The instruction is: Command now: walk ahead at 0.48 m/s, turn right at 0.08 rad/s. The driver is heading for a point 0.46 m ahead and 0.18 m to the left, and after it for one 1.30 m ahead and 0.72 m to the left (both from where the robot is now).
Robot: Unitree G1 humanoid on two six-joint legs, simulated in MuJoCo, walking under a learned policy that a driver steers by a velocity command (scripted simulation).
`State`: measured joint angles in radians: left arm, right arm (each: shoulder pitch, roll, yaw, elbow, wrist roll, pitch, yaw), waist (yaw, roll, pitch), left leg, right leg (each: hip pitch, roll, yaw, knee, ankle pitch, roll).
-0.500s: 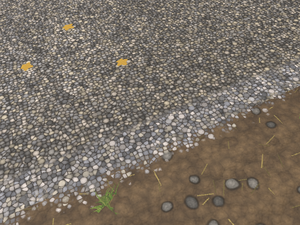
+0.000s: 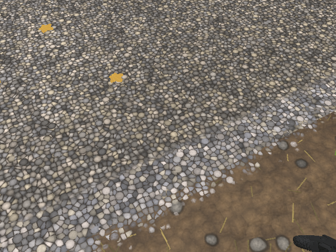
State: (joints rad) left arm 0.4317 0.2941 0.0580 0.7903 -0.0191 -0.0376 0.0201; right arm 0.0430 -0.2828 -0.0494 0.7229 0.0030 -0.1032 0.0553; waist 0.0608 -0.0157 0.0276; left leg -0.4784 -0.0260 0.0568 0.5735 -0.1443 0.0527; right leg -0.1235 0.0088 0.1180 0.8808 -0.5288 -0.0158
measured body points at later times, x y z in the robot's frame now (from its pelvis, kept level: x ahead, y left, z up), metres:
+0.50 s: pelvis +0.29 -0.03 +0.00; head +0.32 -0.04 +0.45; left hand +0.48 +0.23 -0.06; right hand +0.33 -0.31 -0.13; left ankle +0.11 +0.09 -0.66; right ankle +0.39 -0.13 -0.72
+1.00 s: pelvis +0.52 +0.08 -0.01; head +0.56 +0.11 +0.44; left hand +0.45 +0.37 -0.13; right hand +0.82 -0.07 -0.08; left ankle +0.58 +0.19 -0.72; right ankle +0.42 -0.13 -0.66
